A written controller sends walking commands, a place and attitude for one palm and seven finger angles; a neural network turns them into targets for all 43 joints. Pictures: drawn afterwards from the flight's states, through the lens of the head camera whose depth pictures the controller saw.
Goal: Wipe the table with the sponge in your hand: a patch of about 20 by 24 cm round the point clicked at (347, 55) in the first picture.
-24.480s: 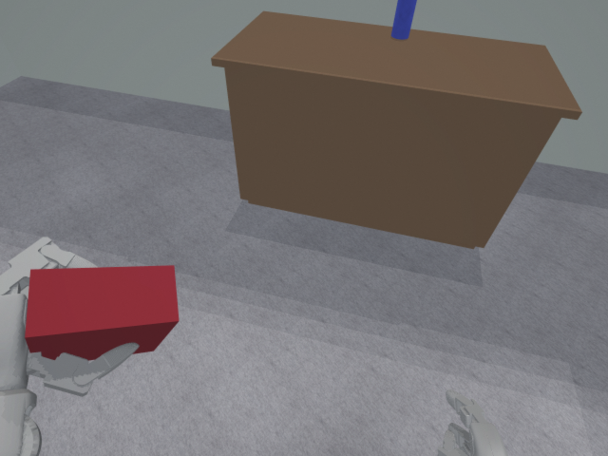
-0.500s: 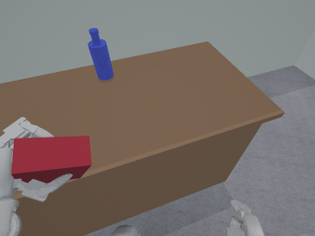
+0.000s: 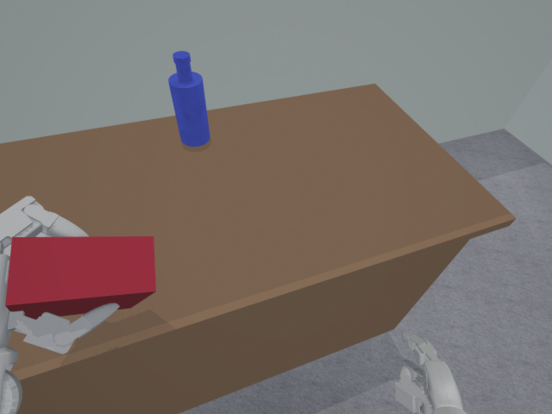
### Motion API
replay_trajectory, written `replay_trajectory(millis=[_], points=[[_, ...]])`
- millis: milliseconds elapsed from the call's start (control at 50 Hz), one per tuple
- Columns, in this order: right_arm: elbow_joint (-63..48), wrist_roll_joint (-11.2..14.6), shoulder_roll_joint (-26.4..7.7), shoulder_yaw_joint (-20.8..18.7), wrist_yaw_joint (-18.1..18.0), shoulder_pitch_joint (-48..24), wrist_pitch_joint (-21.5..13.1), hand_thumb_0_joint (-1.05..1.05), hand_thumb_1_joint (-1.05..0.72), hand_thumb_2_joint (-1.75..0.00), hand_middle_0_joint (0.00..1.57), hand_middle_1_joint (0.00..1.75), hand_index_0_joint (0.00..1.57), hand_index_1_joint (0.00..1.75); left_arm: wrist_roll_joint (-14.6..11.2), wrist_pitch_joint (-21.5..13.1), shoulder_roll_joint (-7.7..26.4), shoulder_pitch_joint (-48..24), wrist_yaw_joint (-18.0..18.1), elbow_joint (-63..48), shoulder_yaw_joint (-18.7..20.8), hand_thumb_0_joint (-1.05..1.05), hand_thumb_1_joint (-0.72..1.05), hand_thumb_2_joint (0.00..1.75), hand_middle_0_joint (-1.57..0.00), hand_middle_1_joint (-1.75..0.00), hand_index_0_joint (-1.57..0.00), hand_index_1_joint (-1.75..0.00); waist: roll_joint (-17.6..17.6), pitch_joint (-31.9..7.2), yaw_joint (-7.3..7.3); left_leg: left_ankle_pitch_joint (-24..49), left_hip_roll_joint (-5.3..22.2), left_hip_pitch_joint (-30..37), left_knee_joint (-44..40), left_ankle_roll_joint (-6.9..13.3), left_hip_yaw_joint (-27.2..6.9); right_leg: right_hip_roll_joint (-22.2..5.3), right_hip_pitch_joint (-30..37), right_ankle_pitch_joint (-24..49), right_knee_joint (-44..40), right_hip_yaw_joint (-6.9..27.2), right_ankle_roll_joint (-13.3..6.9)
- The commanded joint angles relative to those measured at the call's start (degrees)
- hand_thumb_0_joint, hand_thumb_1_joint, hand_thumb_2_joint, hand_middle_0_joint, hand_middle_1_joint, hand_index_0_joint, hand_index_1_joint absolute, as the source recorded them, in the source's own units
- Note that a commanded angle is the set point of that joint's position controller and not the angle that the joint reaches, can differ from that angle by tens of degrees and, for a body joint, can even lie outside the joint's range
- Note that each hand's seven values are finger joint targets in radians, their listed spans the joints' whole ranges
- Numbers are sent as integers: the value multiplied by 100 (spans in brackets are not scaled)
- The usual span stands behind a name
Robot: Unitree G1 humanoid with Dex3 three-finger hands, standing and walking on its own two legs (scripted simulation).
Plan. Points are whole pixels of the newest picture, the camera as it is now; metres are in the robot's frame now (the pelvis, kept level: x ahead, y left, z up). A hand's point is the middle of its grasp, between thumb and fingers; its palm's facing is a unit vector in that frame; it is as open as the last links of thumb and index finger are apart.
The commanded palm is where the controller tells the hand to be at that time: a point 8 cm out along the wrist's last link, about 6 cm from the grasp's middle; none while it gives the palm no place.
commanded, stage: come to a stop and stand still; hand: left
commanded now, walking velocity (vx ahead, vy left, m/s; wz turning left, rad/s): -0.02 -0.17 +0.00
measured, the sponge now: (103, 278) +0.22 +0.21 +0.15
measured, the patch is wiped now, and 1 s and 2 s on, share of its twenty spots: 0.00 0.00 0.00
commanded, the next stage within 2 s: look again from close up in 1.24 s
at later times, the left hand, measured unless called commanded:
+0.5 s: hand (58, 291) +0.19 +0.23 +0.17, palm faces +0.42 -0.84 -0.36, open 10.0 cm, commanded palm +0.14 +0.27 +0.18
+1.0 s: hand (78, 277) +0.21 +0.23 +0.16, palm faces +0.39 -0.84 -0.38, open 10.0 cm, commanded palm +0.16 +0.26 +0.18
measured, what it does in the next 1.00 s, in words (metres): stands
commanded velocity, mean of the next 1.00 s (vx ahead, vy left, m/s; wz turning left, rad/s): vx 0.00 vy -0.03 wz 0.00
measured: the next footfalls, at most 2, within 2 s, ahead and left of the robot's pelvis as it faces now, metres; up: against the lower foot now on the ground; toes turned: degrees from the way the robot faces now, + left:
none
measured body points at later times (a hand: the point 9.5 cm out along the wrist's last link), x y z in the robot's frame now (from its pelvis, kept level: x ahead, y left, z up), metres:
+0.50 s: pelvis -0.02 -0.01 +0.01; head -0.01 -0.01 +0.46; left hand +0.17 +0.28 +0.19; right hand +0.15 -0.24 -0.07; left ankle +0.02 +0.09 -0.73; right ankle +0.01 -0.10 -0.73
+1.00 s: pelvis +0.01 -0.02 +0.01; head +0.02 -0.02 +0.46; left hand +0.19 +0.27 +0.18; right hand +0.19 -0.24 -0.07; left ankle +0.02 +0.09 -0.73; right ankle +0.01 -0.10 -0.73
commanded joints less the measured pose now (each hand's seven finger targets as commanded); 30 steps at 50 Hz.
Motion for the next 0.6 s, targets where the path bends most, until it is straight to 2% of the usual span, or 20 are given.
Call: replay_trajectory(millis=[0,100,120,180,200,240,280,300,320,380,400,460,500,580], points=[[-763,-46,-656,-209,-111,-358,-371,0,-90,-90,20,30,20,30,-52,-386,881,-435,140,-1323,801,0,10,130,-120,-160,-120,-160,1097,-949,51,2612,1381,708,-1224,-167,-1396,-21,32,-139,-11,340,70],[-727,-40,-666,-167,-101,-290,-385,0,-90,-90,20,30,20,30,-75,-214,622,-544,89,-975,526,0,10,130,-120,-160,-120,-160,963,-1032,-18,2645,1375,975,-1153,-349,-1142,80,57,152,-519,380,77],[-718,-41,-668,-153,-98,-273,-369,0,-90,-90,20,30,20,30,-76,-183,556,-561,78,-928,449,0,10,130,-120,-160,-120,-160,892,-1026,-30,2488,1370,844,-1158,-366,-1191,91,171,195,-609,391,83],[-766,-14,-668,-127,-89,-417,-332,0,-90,-90,20,30,20,30,-59,-117,575,-780,81,-1004,416,0,10,130,-120,-160,-120,-160,879,-891,-2,893,1318,120,-1338,-281,-1158,46,658,517,-871,495,84],[-772,5,-659,-108,-115,-479,-332,0,-90,-90,20,30,20,30,-66,-112,667,-835,85,-1067,463,0,10,130,-120,-160,-120,-160,726,-778,-8,306,1239,-114,-1424,-262,-1160,32,808,686,-1005,530,81],[-790,15,-660,-99,-126,-503,-331,0,-90,-90,20,30,20,30,-36,-86,605,-878,121,-951,452,0,10,130,-120,-160,-120,-160,631,-615,-5,-949,1083,-587,-1564,-164,-1158,6,999,595,-1130,663,70],[-789,24,-665,-111,-136,-480,-354,0,-90,-90,20,30,20,30,-16,-83,621,-912,157,-994,495,0,10,130,-120,-160,-120,-160,715,-553,3,-1346,968,-652,-1594,-130,-1138,2,943,444,-1244,746,54],[-777,24,-673,-120,-165,-510,-361,0,-90,-90,20,30,20,30,-9,-103,789,-967,178,-1150,583,0,10,130,-120,-160,-120,-160,864,-551,-4,-1415,933,-638,-1607,-128,-1122,-10,937,424,-1296,783,46],[-767,15,-655,-105,-170,-486,-370,0,-90,-90,20,30,20,30,-12,-108,680,-922,193,-1053,544,0,10,130,-120,-160,-120,-160,893,-514,1,-1469,903,-680,-1610,-123,-1139,-23,920,333,-1331,795,35],[-767,20,-673,-131,-172,-440,-395,0,-90,-90,20,30,20,30,-10,-95,625,-897,229,-989,513,0,10,130,-120,-160,-120,-160,779,-542,12,-1166,787,-484,-1440,-139,-1034,-52,742,242,-1497,911,5],[-740,26,-682,-155,-187,-462,-409,0,-90,-90,20,30,20,30,-18,-96,714,-867,237,-1036,566,0,10,130,-120,-160,-120,-160,740,-583,5,-974,768,-338,-1390,-155,-1007,-60,703,306,-1544,925,-1],[-732,21,-705,-168,-184,-432,-413,0,-90,-90,20,30,20,30,-35,-46,579,-733,248,-796,482,0,10,130,-120,-160,-120,-160,504,-625,7,-595,672,-135,-1163,-174,-885,-146,532,225,-1718,1054,-13],[-709,41,-741,-208,-191,-462,-417,0,-90,-90,20,30,20,30,-49,-18,577,-667,252,-815,446,0,10,130,-120,-160,-120,-160,416,-706,-11,-264,647,84,-1039,-191,-827,-180,438,360,-1765,1090,-27],[-735,45,-762,-219,-188,-449,-362,0,-90,-90,20,30,20,30,-56,24,616,-585,262,-772,491,0,10,130,-120,-160,-120,-160,293,-826,3,149,618,100,-929,-179,-804,-223,562,680,-1702,1084,-7]])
